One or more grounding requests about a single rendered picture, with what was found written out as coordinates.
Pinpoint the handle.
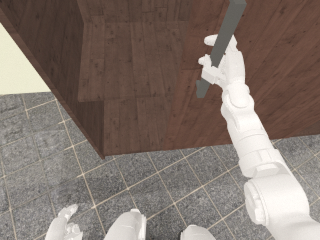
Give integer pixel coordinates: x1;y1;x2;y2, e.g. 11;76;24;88
195;0;247;98

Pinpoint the right robot hand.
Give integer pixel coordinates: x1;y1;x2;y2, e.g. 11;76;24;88
198;34;245;90

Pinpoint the wardrobe door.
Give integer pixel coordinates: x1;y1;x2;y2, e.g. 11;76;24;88
163;0;320;151
300;120;320;132

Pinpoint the robot right forearm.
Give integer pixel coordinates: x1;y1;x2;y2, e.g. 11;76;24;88
221;83;310;214

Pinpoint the robot right thigh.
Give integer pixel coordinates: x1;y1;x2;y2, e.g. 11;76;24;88
180;226;216;240

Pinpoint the robot left thigh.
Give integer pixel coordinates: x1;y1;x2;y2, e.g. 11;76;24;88
104;211;147;240

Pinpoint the left robot hand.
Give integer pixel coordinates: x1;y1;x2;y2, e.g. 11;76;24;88
45;204;83;240

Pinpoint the robot right upper arm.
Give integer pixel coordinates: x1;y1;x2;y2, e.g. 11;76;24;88
244;173;320;240

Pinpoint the robot thigh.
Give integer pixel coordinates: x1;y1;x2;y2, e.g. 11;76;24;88
104;211;147;240
180;226;216;240

